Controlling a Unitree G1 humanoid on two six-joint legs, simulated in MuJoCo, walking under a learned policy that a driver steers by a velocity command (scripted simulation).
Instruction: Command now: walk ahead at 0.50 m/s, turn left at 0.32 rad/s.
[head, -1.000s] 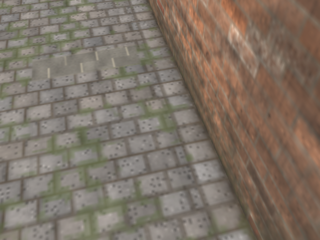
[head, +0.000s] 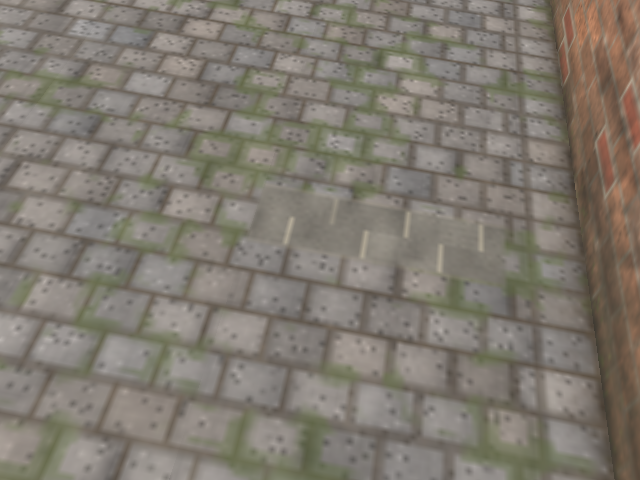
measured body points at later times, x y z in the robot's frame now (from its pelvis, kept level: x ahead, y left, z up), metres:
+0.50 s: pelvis +0.25 -0.01 -0.01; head +0.29 -0.01 +0.43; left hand +0.36 +0.26 -0.14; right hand +0.37 -0.28 -0.13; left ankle +0.21 +0.13 -0.68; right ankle +0.35 -0.09 -0.75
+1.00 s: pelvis +0.29 +0.05 +0.00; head +0.33 +0.07 +0.44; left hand +0.49 +0.30 -0.13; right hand +0.35 -0.24 -0.10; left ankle +0.33 +0.15 -0.75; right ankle +0.25 -0.09 -0.68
